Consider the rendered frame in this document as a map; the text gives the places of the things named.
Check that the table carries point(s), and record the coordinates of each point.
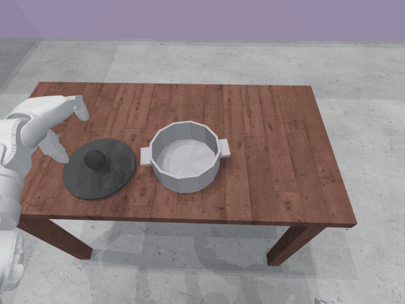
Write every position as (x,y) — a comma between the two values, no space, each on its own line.
(281,170)

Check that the left robot forearm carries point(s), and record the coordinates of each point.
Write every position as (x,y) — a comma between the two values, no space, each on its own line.
(21,132)

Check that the left robot upper arm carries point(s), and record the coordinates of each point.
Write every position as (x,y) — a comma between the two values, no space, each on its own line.
(11,260)

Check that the pot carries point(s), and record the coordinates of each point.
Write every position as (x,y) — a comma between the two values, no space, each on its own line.
(185,156)

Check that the lid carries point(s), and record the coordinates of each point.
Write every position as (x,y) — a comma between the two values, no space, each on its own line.
(89,184)

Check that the robot left hand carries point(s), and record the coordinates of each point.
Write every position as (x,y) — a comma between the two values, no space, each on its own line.
(54,110)

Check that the knob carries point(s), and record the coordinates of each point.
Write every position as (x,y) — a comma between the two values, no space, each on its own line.
(95,159)

